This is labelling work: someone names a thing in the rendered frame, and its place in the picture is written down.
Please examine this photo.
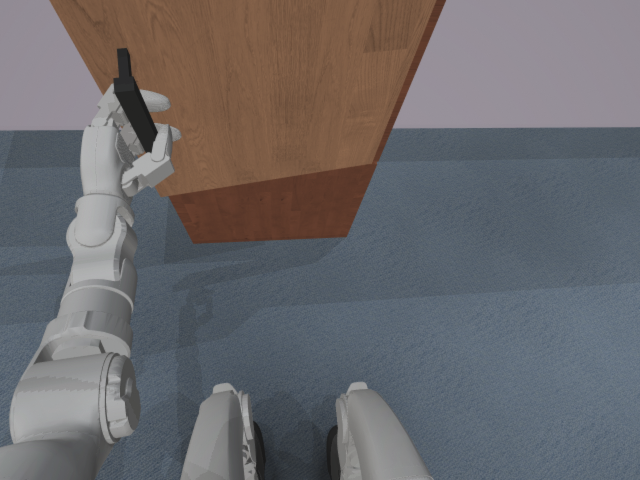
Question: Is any cupboard door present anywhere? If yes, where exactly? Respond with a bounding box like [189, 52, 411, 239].
[49, 0, 436, 197]

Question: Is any handle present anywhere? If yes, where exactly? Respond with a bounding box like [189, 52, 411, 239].
[113, 48, 158, 153]

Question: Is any robot left upper arm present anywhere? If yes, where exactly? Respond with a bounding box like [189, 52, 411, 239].
[0, 352, 141, 480]

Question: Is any robot left forearm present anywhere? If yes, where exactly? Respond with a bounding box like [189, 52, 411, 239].
[9, 193, 138, 444]

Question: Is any robot left shin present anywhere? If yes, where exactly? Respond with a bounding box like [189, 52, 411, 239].
[199, 383, 259, 480]

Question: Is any robot left hand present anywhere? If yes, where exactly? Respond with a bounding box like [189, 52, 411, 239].
[80, 83, 182, 206]

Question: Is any robot right thigh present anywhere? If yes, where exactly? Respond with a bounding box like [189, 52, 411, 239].
[336, 389, 434, 480]

